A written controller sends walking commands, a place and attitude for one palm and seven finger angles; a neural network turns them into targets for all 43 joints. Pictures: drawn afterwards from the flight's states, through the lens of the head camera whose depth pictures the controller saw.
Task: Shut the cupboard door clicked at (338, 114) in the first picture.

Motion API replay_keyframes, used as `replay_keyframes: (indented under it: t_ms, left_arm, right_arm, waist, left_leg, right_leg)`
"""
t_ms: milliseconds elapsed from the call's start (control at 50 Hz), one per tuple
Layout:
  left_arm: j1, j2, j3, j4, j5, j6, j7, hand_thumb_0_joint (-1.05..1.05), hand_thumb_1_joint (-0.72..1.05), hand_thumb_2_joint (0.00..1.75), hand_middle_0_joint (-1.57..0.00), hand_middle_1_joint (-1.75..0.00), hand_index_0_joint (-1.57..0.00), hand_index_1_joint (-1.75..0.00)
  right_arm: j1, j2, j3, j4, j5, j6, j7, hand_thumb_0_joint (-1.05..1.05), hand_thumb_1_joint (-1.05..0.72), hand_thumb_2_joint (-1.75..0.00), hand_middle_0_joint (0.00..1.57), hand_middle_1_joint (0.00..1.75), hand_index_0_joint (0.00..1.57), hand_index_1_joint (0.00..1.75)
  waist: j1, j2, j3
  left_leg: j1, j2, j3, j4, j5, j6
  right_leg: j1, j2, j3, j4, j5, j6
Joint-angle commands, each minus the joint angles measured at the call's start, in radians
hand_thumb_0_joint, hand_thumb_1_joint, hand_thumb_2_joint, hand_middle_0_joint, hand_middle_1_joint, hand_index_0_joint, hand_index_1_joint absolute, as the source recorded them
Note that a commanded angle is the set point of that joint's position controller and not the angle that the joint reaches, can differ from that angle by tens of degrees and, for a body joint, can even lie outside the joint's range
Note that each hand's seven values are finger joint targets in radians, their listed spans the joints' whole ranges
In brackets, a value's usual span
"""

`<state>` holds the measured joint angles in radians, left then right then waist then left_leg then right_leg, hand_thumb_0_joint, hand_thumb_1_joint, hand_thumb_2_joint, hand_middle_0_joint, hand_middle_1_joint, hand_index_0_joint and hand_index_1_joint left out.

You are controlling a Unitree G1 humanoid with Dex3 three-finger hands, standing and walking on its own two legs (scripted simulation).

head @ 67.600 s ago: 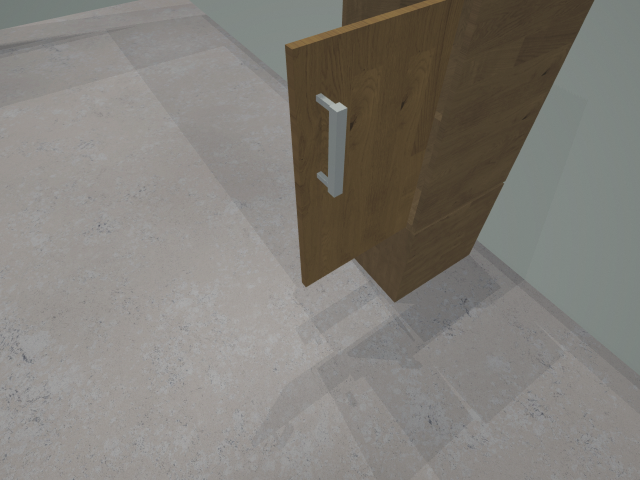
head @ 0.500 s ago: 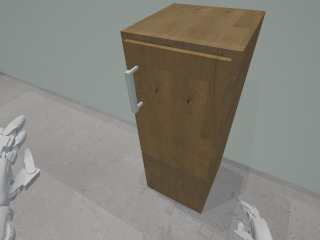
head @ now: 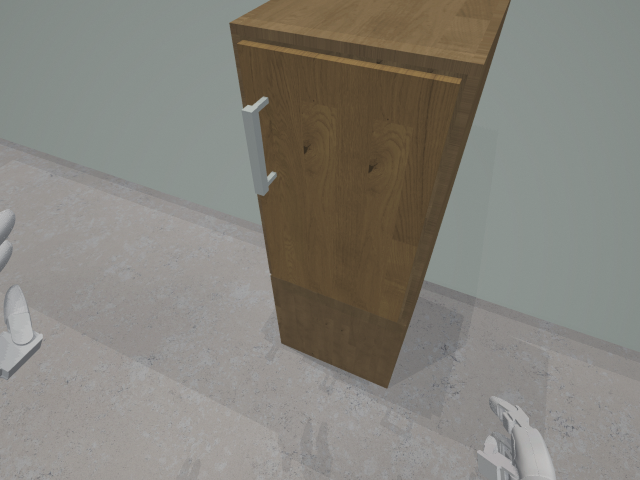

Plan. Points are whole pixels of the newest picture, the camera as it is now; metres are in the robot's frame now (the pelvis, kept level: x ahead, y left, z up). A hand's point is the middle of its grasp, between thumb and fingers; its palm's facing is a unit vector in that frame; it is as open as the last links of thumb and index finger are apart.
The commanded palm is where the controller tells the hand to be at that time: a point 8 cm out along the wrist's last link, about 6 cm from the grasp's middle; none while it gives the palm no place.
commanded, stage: step back with the hand held close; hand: left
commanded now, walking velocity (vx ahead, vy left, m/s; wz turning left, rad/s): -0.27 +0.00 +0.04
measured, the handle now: (262, 148) +0.63 +0.15 +0.08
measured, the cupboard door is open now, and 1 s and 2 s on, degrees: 0 0 0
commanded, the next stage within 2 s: stop stepping back and stand still in 0.50 s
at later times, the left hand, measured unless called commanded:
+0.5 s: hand out of the picture +0.04 +0.29 +0.18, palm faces +0.60 -0.70 -0.38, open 7.4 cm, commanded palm -0.03 +0.31 +0.18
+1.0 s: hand out of the picture -0.04 +0.29 +0.17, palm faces +0.57 -0.74 -0.37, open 7.4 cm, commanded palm -0.10 +0.30 +0.18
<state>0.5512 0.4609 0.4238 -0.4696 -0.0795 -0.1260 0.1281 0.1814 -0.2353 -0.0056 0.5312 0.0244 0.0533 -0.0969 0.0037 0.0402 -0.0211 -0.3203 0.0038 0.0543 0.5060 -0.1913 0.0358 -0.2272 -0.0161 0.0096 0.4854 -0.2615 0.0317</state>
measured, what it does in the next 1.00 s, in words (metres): walks backwards: left foot, then right foot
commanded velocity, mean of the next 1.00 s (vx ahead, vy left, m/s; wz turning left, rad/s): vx -0.11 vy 0.01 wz -0.04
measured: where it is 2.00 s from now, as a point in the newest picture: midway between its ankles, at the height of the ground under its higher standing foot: outside the picture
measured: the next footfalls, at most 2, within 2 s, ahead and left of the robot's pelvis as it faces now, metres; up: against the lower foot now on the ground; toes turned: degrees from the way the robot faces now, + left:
left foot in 0.44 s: +0.01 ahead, +0.11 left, +0.00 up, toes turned +8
right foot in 0.68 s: -0.20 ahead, -0.09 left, +0.00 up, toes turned +3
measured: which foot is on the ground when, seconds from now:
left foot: down 0.00-0.32, up 0.34-0.42, down 0.44-0.70, up 0.72-0.82, down 0.84-1.00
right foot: down 0.00-0.46, up 0.48-0.66, down 0.68-1.00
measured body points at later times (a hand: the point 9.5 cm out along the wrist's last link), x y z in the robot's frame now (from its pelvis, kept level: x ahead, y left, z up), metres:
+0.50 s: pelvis -0.13 +0.00 -0.02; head -0.14 +0.01 +0.43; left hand +0.00 +0.32 +0.20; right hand +0.06 -0.23 -0.10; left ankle -0.03 +0.10 -0.74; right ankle -0.03 -0.13 -0.72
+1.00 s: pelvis -0.22 -0.01 +0.00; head -0.26 +0.00 +0.45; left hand -0.07 +0.33 +0.19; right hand -0.07 -0.25 -0.08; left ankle -0.15 +0.09 -0.74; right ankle -0.24 -0.14 -0.73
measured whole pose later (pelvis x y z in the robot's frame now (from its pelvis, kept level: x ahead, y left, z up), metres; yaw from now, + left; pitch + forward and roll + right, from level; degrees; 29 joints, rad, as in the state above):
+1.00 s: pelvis -0.22 -0.01 +0.00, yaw +3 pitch -1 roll -1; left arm 0.47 0.40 0.44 -0.34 -0.05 -0.18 0.18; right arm 0.27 -0.22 0.01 0.65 0.01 -0.09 -0.10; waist -0.02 -0.01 -0.09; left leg -0.34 -0.01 0.05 0.51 -0.18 0.04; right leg -0.19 0.02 0.06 0.54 -0.37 0.00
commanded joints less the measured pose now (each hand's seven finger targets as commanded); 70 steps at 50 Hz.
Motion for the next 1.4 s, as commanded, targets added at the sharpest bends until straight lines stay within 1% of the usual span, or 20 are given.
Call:
replay_keyframes:
  t_ms: [0, 80, 180, 280, 320, 380, 440, 520, 620, 680, 720, 740, 820, 940, 1020, 1080, 1120, 1140, 1300, 1380]
  left_arm:
    - [0.0, 0.134, 0.108, -0.14, 0.006, -0.074, 0.026, 0.0, 0.9, 0.9, -0.2, -0.3, -0.2, -0.3]
    - [-0.074, 0.156, 0.139, -0.16, 0.037, -0.114, 0.032, 0.0, 0.9, 0.9, -0.2, -0.3, -0.2, -0.3]
    - [-0.114, 0.182, 0.168, -0.209, 0.059, -0.15, 0.035, 0.0, 0.9, 0.9, -0.2, -0.3, -0.2, -0.3]
    - [-0.026, 0.202, 0.175, -0.271, 0.029, -0.167, 0.051, 0.0, 0.9, 0.9, -0.2, -0.3, -0.2, -0.3]
    - [-0.102, 0.163, 0.118, -0.268, 0.037, -0.159, 0.066, 0.0, 0.9, 0.9, -0.2, -0.3, -0.2, -0.3]
    - [-0.22, 0.165, 0.097, -0.232, 0.036, -0.148, 0.074, 0.0, 0.9, 0.9, -0.2, -0.3, -0.2, -0.3]
    - [-0.222, 0.125, 0.104, -0.168, 0.05, -0.166, 0.082, 0.0, 0.9, 0.9, -0.2, -0.3, -0.2, -0.3]
    - [-0.138, 0.13, 0.135, -0.15, 0.042, -0.185, 0.046, 0.0, 0.9, 0.9, -0.2, -0.3, -0.2, -0.3]
    - [-0.035, 0.151, 0.143, -0.306, 0.015, -0.192, 0.028, 0.0, 0.9, 0.9, -0.2, -0.3, -0.2, -0.3]
    - [-0.047, 0.242, 0.215, -0.325, 0.012, -0.194, 0.048, 0.0, 0.9, 0.9, -0.2, -0.3, -0.2, -0.3]
    - [-0.084, 0.201, 0.165, -0.297, 0.022, -0.184, 0.064, 0.0, 0.9, 0.9, -0.2, -0.3, -0.2, -0.3]
    - [-0.058, 0.194, 0.177, -0.252, 0.022, -0.158, 0.067, 0.0, 0.9, 0.9, -0.2, -0.3, -0.2, -0.3]
    - [-0.105, 0.133, 0.118, -0.126, 0.024, -0.127, 0.063, 0.0, 0.9, 0.9, -0.2, -0.3, -0.2, -0.3]
    - [-0.146, 0.091, 0.056, -0.086, 0.04, -0.118, 0.054, 0.0, 0.9, 0.9, -0.2, -0.3, -0.2, -0.3]
    - [-0.132, 0.113, 0.062, -0.196, 0.045, -0.115, 0.056, 0.0, 0.9, 0.9, -0.2, -0.3, -0.2, -0.3]
    - [-0.076, 0.185, 0.13, -0.291, 0.045, -0.113, 0.064, 0.0, 0.9, 0.9, -0.2, -0.3, -0.2, -0.3]
    - [-0.031, 0.182, 0.14, -0.279, 0.041, -0.113, 0.069, 0.0, 0.9, 0.9, -0.2, -0.3, -0.2, -0.3]
    - [-0.037, 0.169, 0.14, -0.275, 0.035, -0.116, 0.074, 0.0, 0.9, 0.9, -0.2, -0.3, -0.2, -0.3]
    - [-0.179, 0.113, 0.067, -0.065, 0.057, -0.123, 0.086, 0.0, 0.9, 0.9, -0.2, -0.3, -0.2, -0.3]
    - [-0.216, 0.113, 0.057, -0.18, 0.05, -0.141, 0.08, 0.0, 0.9, 0.9, -0.2, -0.3, -0.2, -0.3]
  right_arm:
    - [-0.08, -0.132, -0.042, -0.149, 0.0, -0.059, -0.011, 0.0, -0.9, -0.9, 0.2, 0.3, 0.2, 0.3]
    - [-0.093, -0.155, -0.047, -0.151, -0.005, -0.092, -0.019, 0.0, -0.9, -0.9, 0.2, 0.3, 0.2, 0.3]
    - [-0.077, -0.15, -0.051, -0.144, -0.015, -0.131, -0.015, 0.0, -0.9, -0.9, 0.2, 0.3, 0.2, 0.3]
    - [-0.016, -0.101, -0.059, -0.093, -0.026, -0.148, 0.008, 0.0, -0.9, -0.9, 0.2, 0.3, 0.2, 0.3]
    - [-0.015, -0.082, -0.047, -0.068, -0.031, -0.143, 0.014, 0.0, -0.9, -0.9, 0.2, 0.3, 0.2, 0.3]
    - [-0.018, -0.097, -0.038, -0.049, -0.033, -0.154, -0.003, 0.0, -0.9, -0.9, 0.2, 0.3, 0.2, 0.3]
    - [-0.038, -0.128, -0.04, -0.058, -0.03, -0.182, -0.032, 0.0, -0.9, -0.9, 0.2, 0.3, 0.2, 0.3]
    - [-0.045, -0.129, -0.069, -0.063, -0.024, -0.195, 0.002, 0.0, -0.9, -0.9, 0.2, 0.3, 0.2, 0.3]
    - [-0.065, -0.1, -0.05, -0.079, -0.018, -0.216, 0.033, 0.0, -0.9, -0.9, 0.2, 0.3, 0.2, 0.3]
    - [-0.033, -0.074, -0.04, -0.049, -0.035, -0.208, 0.039, 0.0, -0.9, -0.9, 0.2, 0.3, 0.2, 0.3]
    - [-0.035, -0.065, -0.034, -0.055, -0.009, -0.211, 0.028, 0.0, -0.9, -0.9, 0.2, 0.3, 0.2, 0.3]
    - [-0.028, -0.066, -0.03, -0.049, -0.015, -0.205, 0.02, 0.0, -0.9, -0.9, 0.2, 0.3, 0.2, 0.3]
    - [-0.027, -0.102, -0.026, -0.025, -0.014, -0.195, -0.003, 0.0, -0.9, -0.9, 0.2, 0.3, 0.2, 0.3]
    - [-0.041, -0.115, -0.022, -0.043, -0.013, -0.197, -0.012, 0.0, -0.9, -0.9, 0.2, 0.3, 0.2, 0.3]
    - [-0.036, -0.099, -0.027, -0.058, -0.026, -0.204, -0.006, 0.0, -0.9, -0.9, 0.2, 0.3, 0.2, 0.3]
    - [-0.036, -0.093, -0.036, -0.067, -0.04, -0.199, 0.004, 0.0, -0.9, -0.9, 0.2, 0.3, 0.2, 0.3]
    - [-0.035, -0.082, -0.045, -0.052, -0.043, -0.175, 0.013, 0.0, -0.9, -0.9, 0.2, 0.3, 0.2, 0.3]
    - [-0.026, -0.088, -0.05, -0.041, -0.039, -0.166, 0.017, 0.0, -0.9, -0.9, 0.2, 0.3, 0.2, 0.3]
    - [-0.005, -0.091, -0.034, -0.003, -0.034, -0.188, -0.018, 0.0, -0.9, -0.9, 0.2, 0.3, 0.2, 0.3]
    - [-0.023, -0.123, -0.043, -0.049, -0.018, -0.207, -0.014, 0.0, -0.9, -0.9, 0.2, 0.3, 0.2, 0.3]
  waist:
    - [0.001, 0.056, -0.078]
    - [0.004, 0.12, -0.017]
    - [0.007, 0.152, -0.032]
    - [-0.009, -0.129, -0.087]
    - [-0.023, -0.215, -0.06]
    - [-0.038, -0.107, 0.026]
    - [-0.012, 0.256, 0.062]
    - [-0.007, 0.139, -0.062]
    - [0.006, 0.171, -0.105]
    - [0.002, -0.138, -0.111]
    - [0.0, -0.226, -0.182]
    - [-0.009, -0.198, -0.203]
    - [-0.023, 0.055, -0.067]
    - [-0.017, 0.123, 0.065]
    - [-0.009, 0.127, -0.002]
    - [-0.008, 0.068, -0.088]
    - [0.003, -0.185, -0.054]
    - [0.005, -0.199, -0.022]
    - [-0.021, -0.097, 0.051]
    - [-0.015, 0.143, 0.021]
  left_leg:
    - [-0.111, 0.125, -0.137, -0.184, -0.052, 0.021]
    - [-0.393, 0.161, -0.204, -0.295, -0.489, 0.065]
    - [-0.5, 0.17, -0.216, -0.272, -0.588, 0.08]
    - [-0.007, -0.006, -0.044, 0.248, -0.264, -0.043]
    - [0.052, 0.0, -0.05, 0.399, -0.206, -0.052]
    - [0.069, 0.033, -0.099, 0.095, -0.204, -0.023]
    - [-0.357, 0.316, -0.399, -0.317, -0.425, 0.103]
    - [-0.423, 0.329, -0.316, -0.289, -0.499, 0.121]
    - [-0.142, 0.188, -0.124, -0.182, -0.405, -0.004]
    - [0.039, 0.023, -0.003, 0.27, -0.142, -0.075]
    - [-0.102, 0.016, -0.044, 0.319, -0.091, -0.047]
    - [-0.1, 0.016, -0.047, 0.258, -0.062, -0.04]
    - [0.136, 0.084, -0.11, -0.046, 0.053, 0.0]
    - [-0.131, 0.19, -0.315, -0.401, -0.605, 0.005]
    - [-0.161, 0.151, -0.213, -0.371, -0.541, -0.024]
    - [-0.099, 0.047, -0.081, -0.107, -0.391, -0.029]
    - [-0.176, -0.016, -0.019, 0.326, -0.205, -0.039]
    - [-0.261, -0.008, -0.045, 0.478, -0.2, -0.046]
    - [0.113, 0.011, 0.038, 0.023, -0.161, -0.007]
    - [0.201, 0.296, -0.399, -0.212, -0.154, 0.112]
  right_leg:
    - [0.1, 0.007, -0.01, 0.009, 0.132, -0.013]
    - [0.236, 0.051, -0.006, 0.092, 0.013, -0.001]
    - [0.285, 0.072, 0.012, 0.172, -0.015, -0.015]
    - [-0.291, -0.183, 0.343, -0.23, -0.318, -0.16]
    - [-0.391, -0.269, 0.343, -0.259, -0.282, -0.191]
    - [-0.416, -0.148, 0.193, -0.156, -0.243, -0.095]
    - [-0.067, 0.082, 0.017, 0.357, -0.108, -0.01]
    - [0.091, 0.098, 0.035, 0.472, -0.152, -0.01]
    - [0.011, 0.068, -0.03, 0.02, -0.216, -0.054]
    - [-0.228, -0.238, 0.375, -0.262, -0.093, -0.193]
    - [0.054, -0.218, 0.305, -0.074, 0.546, -0.151]
    - [0.103, -0.203, 0.259, -0.017, 0.599, -0.148]
    - [-0.108, -0.044, 0.101, -0.015, 0.113, -0.053]
    - [-0.005, 0.076, -0.024, 0.064, -0.154, -0.028]
    - [0.107, 0.082, -0.06, 0.026, -0.142, -0.05]
    - [0.09, -0.016, 0.072, -0.11, -0.226, -0.124]
    - [-0.026, -0.255, 0.456, -0.312, -0.496, -0.253]
    - [-0.023, -0.324, 0.517, -0.335, -0.451, -0.3]
    - [-0.223, -0.142, 0.153, -0.161, -0.36, -0.151]
    - [-0.277, 0.027, -0.03, 0.223, -0.09, -0.028]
